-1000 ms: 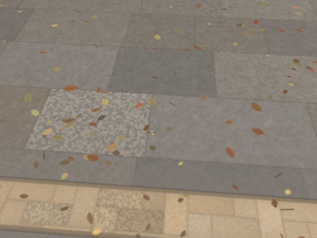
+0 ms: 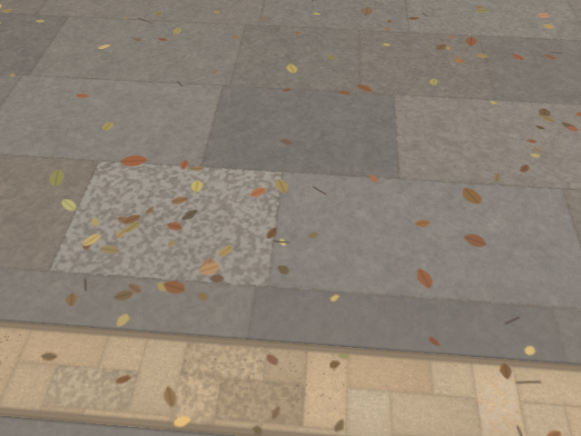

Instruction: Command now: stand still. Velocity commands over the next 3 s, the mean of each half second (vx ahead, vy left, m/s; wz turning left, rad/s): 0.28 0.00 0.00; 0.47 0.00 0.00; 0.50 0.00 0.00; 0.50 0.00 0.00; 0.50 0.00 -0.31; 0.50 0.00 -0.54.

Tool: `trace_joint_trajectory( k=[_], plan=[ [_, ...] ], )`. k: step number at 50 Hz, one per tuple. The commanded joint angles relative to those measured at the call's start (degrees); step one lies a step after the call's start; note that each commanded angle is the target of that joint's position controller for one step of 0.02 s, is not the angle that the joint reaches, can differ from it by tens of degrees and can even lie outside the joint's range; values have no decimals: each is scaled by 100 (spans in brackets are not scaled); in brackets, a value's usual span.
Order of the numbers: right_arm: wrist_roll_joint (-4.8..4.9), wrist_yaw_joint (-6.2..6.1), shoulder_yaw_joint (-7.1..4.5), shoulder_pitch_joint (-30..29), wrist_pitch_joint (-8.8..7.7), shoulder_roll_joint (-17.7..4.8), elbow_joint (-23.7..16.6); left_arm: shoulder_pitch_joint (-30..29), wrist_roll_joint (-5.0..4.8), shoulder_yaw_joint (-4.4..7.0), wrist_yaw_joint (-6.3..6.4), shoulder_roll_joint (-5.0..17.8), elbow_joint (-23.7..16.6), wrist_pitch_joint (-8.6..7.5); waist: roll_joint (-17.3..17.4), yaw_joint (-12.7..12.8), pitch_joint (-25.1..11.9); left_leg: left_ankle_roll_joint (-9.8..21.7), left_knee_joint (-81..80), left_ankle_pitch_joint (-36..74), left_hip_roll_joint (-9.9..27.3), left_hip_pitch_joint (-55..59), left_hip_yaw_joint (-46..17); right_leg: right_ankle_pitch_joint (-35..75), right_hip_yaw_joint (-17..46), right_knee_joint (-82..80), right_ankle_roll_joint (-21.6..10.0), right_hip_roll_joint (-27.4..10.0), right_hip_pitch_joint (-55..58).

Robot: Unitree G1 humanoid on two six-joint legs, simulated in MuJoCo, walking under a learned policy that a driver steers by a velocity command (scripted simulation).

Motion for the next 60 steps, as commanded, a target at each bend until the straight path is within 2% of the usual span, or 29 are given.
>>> trace_joint_trajectory(
  k=[1, 2, 4, 6, 8, 11, 13, 17, 18, 19, 20, 21, 22, 24, 26, 32, 38, 40, 42, 43, 44, 45, 46, 47, 48, 50, 52, 56, 60],
  plan=[
    [2, -13, -78, 383, -26, -515, -91, 292, -2, 72, 17, 522, -92, -25, 38, -1, 108, 114, -584, 641, 307, -258, -332, 734, 67, -332, -182, -82, 66],
    [4, -21, -77, 498, -18, -495, -37, 398, -2, 58, 19, 460, -37, -18, 83, -6, -29, 145, -648, 29, 277, -196, -322, 232, -41, -276, -187, 9, 108],
    [102, -59, -204, 587, 13, -845, -62, 344, -61, 92, 31, 503, -88, -28, 423, -96, 220, 463, -925, -2172, 516, -321, -776, -1377, -431, 395, -267, 337, -472],
    [151, -64, -344, 895, -55, -1216, -81, -69, -64, 74, -21, 409, -357, -157, 1020, -290, 600, 1103, -1743, -3548, 1699, -271, -2346, -1409, -501, 1682, -377, 225, -1463],
    [47, -54, -373, 928, -214, -1169, -138, -403, -134, 113, -126, 476, -558, -304, 909, -335, 895, 1466, -2067, -3021, 2344, -33, -3179, -1667, 16, 3008, -512, -254, -2488],
    [164, -3, -339, 541, -352, -985, -345, -346, -199, 181, -226, 572, -613, -486, 524, -107, 630, 1023, -1873, -1732, 1909, 434, -2257, -1332, 131, 2371, -584, -545, -2620],
    [169, 20, -374, 463, -318, -1139, -388, -316, -177, 174, -257, 435, -582, -545, 629, -39, 413, 825, -1675, -1140, 1416, -75, -1413, -1014, -324, 1423, -487, -238, -1482],
    [213, 71, -339, 311, -292, -1089, -470, 1197, -157, 317, -261, 551, -32, -468, 328, 647, 83, 627, -218, -863, 890, -1564, -726, -120, -722, 351, -396, 306, 1132],
    [131, 114, -223, 81, -326, -688, -602, 1856, -109, 442, -214, 1021, 16, -495, -869, 914, -71, 239, 1944, -434, 406, -2227, -49, -869, 989, -530, -775, -865, 1665],
    [141, 99, -136, 92, -454, -258, -862, 2400, -34, 485, -281, 1595, 31, -581, -2029, 840, -443, 110, 3767, -1581, -289, -3521, -157, -1718, 3871, -1661, -1633, -2111, 2328],
    [286, 121, -185, -9, -551, -494, -923, 1996, 31, 360, -317, 1318, 2, -693, -1294, 588, -230, 264, 4843, -1396, 98, -4049, -866, -2615, 4427, -1820, -1823, -2373, 1986],
    [341, 171, -209, -234, -611, -698, -1027, 1421, -6, 251, -353, 990, -190, -757, -801, 413, 166, 437, 5046, -756, 397, -4389, -924, -2611, 3731, -1749, -1598, -2174, 1633],
    [281, 177, -241, -229, -629, -778, -986, 929, -8, 170, -399, 836, -335, -765, -511, 222, 287, 475, 4875, -140, 614, -4247, -816, -1908, 2886, -1760, -1369, -1841, 1314],
    [146, 174, -334, -181, -589, -904, -908, 622, 25, 81, -430, 635, -451, -723, -477, 20, 318, 425, 4098, 504, 852, -3598, -737, -485, 1670, -1873, -1052, -1337, 809],
    [135, 207, -336, -230, -500, -774, -870, 1007, 48, 59, -370, 607, -354, -697, -480, 52, 283, 289, 3712, 807, 832, -3390, -525, 600, 1049, -1920, -1038, -1104, 799],
    [138, 280, -237, -1723, -476, -507, -1406, 1370, 36, 98, -181, 858, -434, -618, -333, 317, 462, 19, 1590, 1853, 613, -3332, -222, 1539, 383, -2146, -1090, -977, 881],
    [187, 485, -182, -2535, -554, -573, -1740, 1715, -54, 189, -155, 903, -346, -537, -397, 374, 696, 274, 502, 1796, 408, -3096, -127, 2071, 141, -1887, -1068, -1277, 1726],
    [181, 520, -266, -2247, -593, -783, -1732, 1551, -40, 250, -147, 1050, -405, -492, -567, 93, 364, 452, 392, 1411, 179, -2450, 2, 3632, 66, -1335, -961, -1355, 2052],
    [190, 468, -499, -832, -587, -1219, -1354, 1334, -1, 277, -149, 1129, -477, -406, -782, -665, -560, 715, 392, 1231, -238, -559, 263, 5441, -171, 332, -764, -1129, 1927],
    [150, 409, -620, 258, -556, -1526, -1077, 1216, 36, 216, -171, 1033, -607, -407, -635, -1106, -1272, 1004, 636, 1228, 385, 1330, -440, 4420, -237, 1871, -592, -917, 673],
    [-7, 379, -751, 1077, -530, -2103, -896, 1974, 18, -19, -279, 180, -713, -527, 920, -753, -2433, 2070, 208, 10, 2098, 3711, -3457, 894, -164, 4459, -193, 193, -1734],
    [-10, 375, -597, 1033, -509, -1662, -843, 1783, -121, -5, -330, 319, -624, -736, 1162, -800, -2806, 2096, -889, -361, 2373, 3760, -4966, -1754, 830, 5414, -299, 497, -2432],
    [67, 376, -501, 397, -532, -1340, -916, 1091, -285, 135, -337, 802, -884, -835, 1030, -691, -1733, 1692, -978, -275, 2114, 2942, -3992, -1547, 781, 5694, -425, 97, -3007],
    [82, 379, -412, -214, -559, -1074, -1065, 628, -300, 153, -289, 927, -1034, -867, 468, -497, -1104, 1465, -1095, 289, 1925, 1855, -3070, -988, 587, 5453, -482, -248, -2917],
    [33, 413, -343, -584, -593, -866, -1096, 439, -215, 217, -222, 945, -1055, -831, 83, -266, -699, 1322, -1264, 812, 1706, 891, -2420, -607, 467, 5062, -480, -480, -2619],
    [-45, 454, -280, -748, -627, -675, -1009, 763, -138, 255, -162, 683, -1016, -634, 342, 122, -440, 1187, -1610, 932, 1349, -122, -1700, -291, 488, 4545, -496, -741, -1934],
    [-19, 408, -304, -556, -641, -826, -883, 738, -124, 245, -139, 531, -1075, -511, 428, 210, -176, 1270, -1891, 1067, 1277, -545, -1367, -206, 388, 4144, -424, -827, -1948],
    [-15, 233, -355, -112, -615, -1106, -776, -224, -12, 283, -154, 686, -1446, -499, 282, 46, 80, 1263, -2071, 1410, 1243, -270, -1055, 1005, 305, 2802, -194, -894, -2739],
    [61, 168, -367, 286, -562, -1208, -725, -1097, -55, 212, -259, 566, -1670, -555, 303, -235, 166, 1017, -2049, 1493, 1052, 3, -621, 1965, -10, 1249, -166, -571, -2437]
  ],
)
